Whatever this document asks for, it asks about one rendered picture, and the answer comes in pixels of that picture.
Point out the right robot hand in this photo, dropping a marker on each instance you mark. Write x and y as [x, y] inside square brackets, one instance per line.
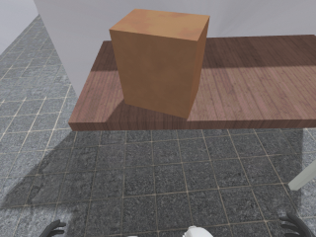
[299, 226]

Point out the carton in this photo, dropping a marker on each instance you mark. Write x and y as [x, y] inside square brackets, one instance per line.
[159, 56]

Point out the robot right thigh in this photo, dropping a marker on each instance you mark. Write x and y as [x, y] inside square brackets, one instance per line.
[197, 232]

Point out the table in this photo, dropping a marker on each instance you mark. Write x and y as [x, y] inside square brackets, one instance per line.
[245, 83]

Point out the left robot hand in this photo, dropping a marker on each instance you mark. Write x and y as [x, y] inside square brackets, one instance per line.
[49, 229]

